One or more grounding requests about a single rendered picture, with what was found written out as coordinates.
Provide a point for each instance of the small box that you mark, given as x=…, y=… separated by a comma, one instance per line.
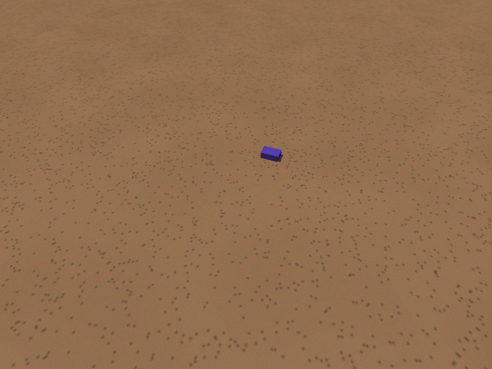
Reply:
x=272, y=154

